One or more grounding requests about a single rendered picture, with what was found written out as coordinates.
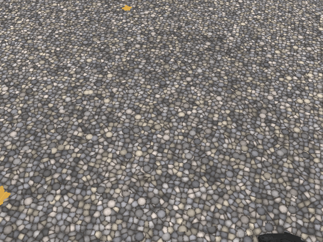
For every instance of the robot right hand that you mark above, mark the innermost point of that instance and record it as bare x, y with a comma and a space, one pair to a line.
279, 237

